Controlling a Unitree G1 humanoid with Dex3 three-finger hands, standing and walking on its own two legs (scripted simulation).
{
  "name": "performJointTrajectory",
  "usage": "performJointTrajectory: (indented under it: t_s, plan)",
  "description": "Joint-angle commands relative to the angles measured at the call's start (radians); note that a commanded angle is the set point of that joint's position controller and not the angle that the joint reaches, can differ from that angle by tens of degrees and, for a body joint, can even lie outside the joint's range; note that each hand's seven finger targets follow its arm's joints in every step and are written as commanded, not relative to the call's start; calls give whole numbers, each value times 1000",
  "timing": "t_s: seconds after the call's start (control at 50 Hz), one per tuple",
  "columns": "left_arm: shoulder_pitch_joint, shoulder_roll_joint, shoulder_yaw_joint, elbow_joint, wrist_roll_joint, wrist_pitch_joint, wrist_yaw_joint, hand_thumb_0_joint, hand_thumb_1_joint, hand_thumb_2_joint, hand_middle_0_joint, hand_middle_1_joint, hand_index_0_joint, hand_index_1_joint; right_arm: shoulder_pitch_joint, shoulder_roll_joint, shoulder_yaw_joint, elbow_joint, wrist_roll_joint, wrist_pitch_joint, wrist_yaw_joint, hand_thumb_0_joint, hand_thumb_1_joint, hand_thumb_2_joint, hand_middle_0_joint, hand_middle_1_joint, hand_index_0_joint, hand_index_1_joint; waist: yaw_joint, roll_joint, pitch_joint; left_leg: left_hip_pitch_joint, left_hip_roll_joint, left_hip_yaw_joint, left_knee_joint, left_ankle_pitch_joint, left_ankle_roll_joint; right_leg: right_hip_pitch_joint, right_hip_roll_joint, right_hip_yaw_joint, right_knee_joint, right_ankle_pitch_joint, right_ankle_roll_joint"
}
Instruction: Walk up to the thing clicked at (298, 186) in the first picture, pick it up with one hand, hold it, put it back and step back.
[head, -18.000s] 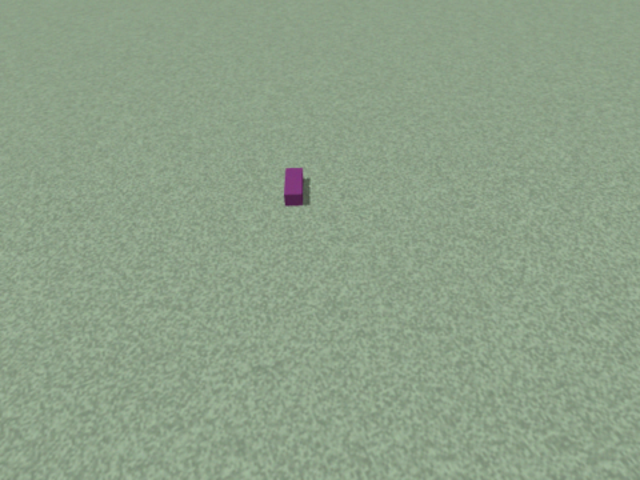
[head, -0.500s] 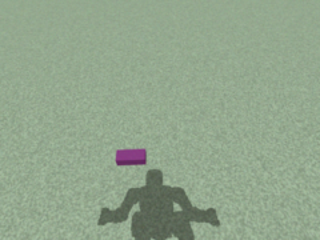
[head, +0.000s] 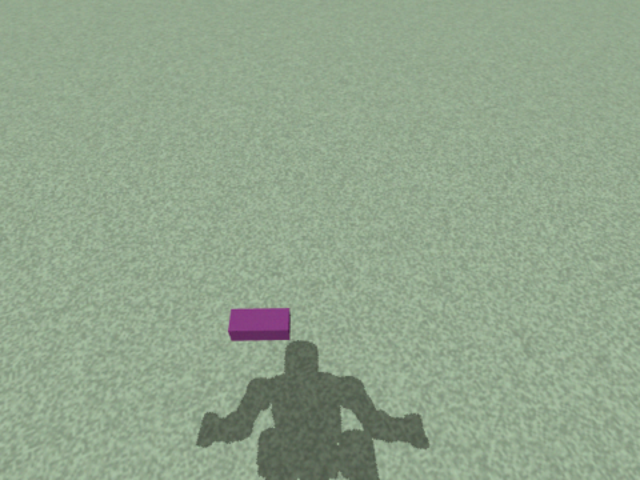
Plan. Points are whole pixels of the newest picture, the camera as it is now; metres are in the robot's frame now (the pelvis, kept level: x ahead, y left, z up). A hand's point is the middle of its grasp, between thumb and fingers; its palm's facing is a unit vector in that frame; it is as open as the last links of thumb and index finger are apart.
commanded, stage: walk up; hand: left
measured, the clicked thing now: (260, 324) +0.71 +0.23 -0.74
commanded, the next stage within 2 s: stand in 0.26 s
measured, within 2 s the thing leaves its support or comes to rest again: neither
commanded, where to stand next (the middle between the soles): +0.33 -0.02 m, yaw +1 degrees
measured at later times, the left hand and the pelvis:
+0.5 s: hand out of the picture +0.07 +0.24 -0.15, palm faces +0.00 -0.94 -0.34, open 7.4 cm; pelvis -0.01 -0.01 +0.01, yaw +0 degrees
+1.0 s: hand out of the picture +0.05 +0.24 -0.15, palm faces -0.04 -0.94 -0.34, open 7.4 cm; pelvis -0.02 -0.02 +0.01, yaw -1 degrees
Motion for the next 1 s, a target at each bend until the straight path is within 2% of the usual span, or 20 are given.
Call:
performJointTrajectory:
  t_s: [0.0, 0.08, 0.16, 0.22, 0.24, 0.28, 0.32, 0.38, 0.56, 0.62, 0.66, 0.68, 0.76, 0.8, 0.86, 0.92, 0.98]
  plan:
    - [-42, 194, 35, -55, -3, -19, 21, 0, 900, 900, -200, -300, -200, -300, -45, -242, -58, -56, 9, -21, -24, 0, -900, -900, 200, 300, 200, 300, -8, 93, -156, 53, 127, -98, -78, 472, 50, 78, -70, 34, -26, 308, -59]
    - [-60, 200, 35, -40, 1, -16, 20, 0, 900, 900, -200, -300, -200, -300, -70, -233, -55, -50, 8, -15, -25, 0, -900, -900, 200, 300, 200, 300, -8, 53, -138, 23, 117, -89, -96, 413, 41, 107, -83, 44, -45, 310, -56]
    - [-72, 206, 33, -24, 8, -14, 18, 0, 900, 900, -200, -300, -200, -300, -109, -225, -53, -45, 4, -11, -21, 0, -900, -900, 200, 300, 200, 300, -8, 17, -85, 2, 103, -85, -122, 260, 37, 77, -91, 62, -101, 244, -55]
    - [-87, 203, 36, -17, 10, -15, 16, 0, 900, 900, -200, -300, -200, -300, -109, -221, -52, -31, 2, -11, -18, 0, -900, -900, 200, 300, 200, 300, -12, 11, -71, 14, 99, -87, -140, 222, 31, 56, -96, 72, -126, 197, -58]
    - [-78, 182, 16, 1, 0, -11, 14, 0, 900, 900, -200, -300, -200, -300, -111, -230, -43, -32, 6, -17, -18, 0, -900, -900, 200, 300, 200, 300, -17, 16, -66, 63, 122, -98, -170, 293, 27, 34, -100, 84, -142, 246, -52]
    - [-74, 180, 13, 3, 0, -11, 13, 0, 900, 900, -200, -300, -200, -300, -109, -237, -41, -23, 8, -23, -18, 0, -900, -900, 200, 300, 200, 300, -16, 36, -96, 92, 130, -98, -162, 377, 22, 64, -95, 71, -146, 302, -43]
    - [-82, 187, 15, 8, 1, -11, 15, 0, 900, 900, -200, -300, -200, -300, -118, -236, -41, -21, 9, -22, -20, 0, -900, -900, 200, 300, 200, 300, -16, 29, -102, 103, 127, -89, -168, 369, 16, 75, -98, 76, -155, 304, -42]
    - [-74, 195, 13, 16, 1, -13, 14, 0, 900, 900, -200, -300, -200, -300, -118, -236, -36, -15, 9, -22, -21, 0, -900, -900, 200, 300, 200, 300, -17, 33, -137, 127, 133, -79, -173, 402, 15, 107, -102, 76, -159, 358, -43]
    - [-70, 195, 5, 37, 6, -8, 10, 0, 900, 900, -200, -300, -200, -300, -109, -233, -23, 11, 9, -17, -19, 0, -900, -900, 200, 300, 200, 300, -16, 31, -92, 98, 130, -76, -222, 264, 8, 77, -98, 83, -198, 237, -40]
    - [-71, 196, 5, 41, 6, -7, 10, 0, 900, 900, -200, -300, -200, -300, -110, -235, -24, 16, 7, -15, -17, 0, -900, -900, 200, 300, 200, 300, -12, 25, -59, 69, 126, -82, -241, 185, 4, 53, -97, 89, -216, 148, -41]
    - [-62, 192, 2, 46, 6, -5, 7, 0, 900, 900, -200, -300, -200, -300, -99, -236, -22, 23, 8, -13, -15, 0, -900, -900, 200, 300, 200, 300, -13, 27, -29, 49, 119, -84, -250, 93, 4, 24, -91, 93, -235, 68, -38]
    - [-61, 198, 3, 46, 8, -7, 7, 0, 900, 900, -200, -300, -200, -300, -92, -238, -23, 24, 6, -13, -13, 0, -900, -900, 200, 300, 200, 300, -16, 22, -43, 51, 121, -86, -249, 99, 7, 33, -95, 96, -233, 71, -39]
    - [-55, 203, 3, 41, 8, -6, 4, 0, 900, 900, -200, -300, -200, -300, -70, -237, -24, 30, 5, -13, -10, 0, -900, -900, 200, 300, 200, 300, -18, 8, -30, 61, 112, -82, -238, 69, 5, -24, -96, 115, -257, -19, -44]
    - [-62, 204, 3, 37, 8, -6, 4, 0, 900, 900, -200, -300, -200, -300, -58, -236, -24, 33, 4, -13, -10, 0, -900, -900, 200, 300, 200, 300, -22, 11, -30, 45, 113, -84, -239, 59, 6, -21, -95, 114, -251, -19, -45]
    - [-54, 206, 3, 37, 4, -10, 4, 0, 900, 900, -200, -300, -200, -300, -58, -239, -23, 31, 4, -17, -12, 0, -900, -900, 200, 300, 200, 300, -19, 20, -77, 54, 126, -86, -231, 151, 12, 40, -100, 109, -223, 127, -46]
    - [-49, 202, 1, 32, 2, -14, 4, 0, 900, 900, -200, -300, -200, -300, -48, -240, -19, 33, 5, -21, -14, 0, -900, -900, 200, 300, 200, 300, -18, 25, -100, 73, 129, -80, -226, 232, 6, 60, -100, 102, -200, 214, -45]
    - [-47, 202, -1, 35, 1, -9, 5, 0, 900, 900, -200, -300, -200, -300, -50, -242, -17, 34, 6, -20, -19, 0, -900, -900, 200, 300, 200, 300, -19, 26, -103, 81, 133, -76, -217, 252, 7, 63, -99, 98, -194, 230, -48]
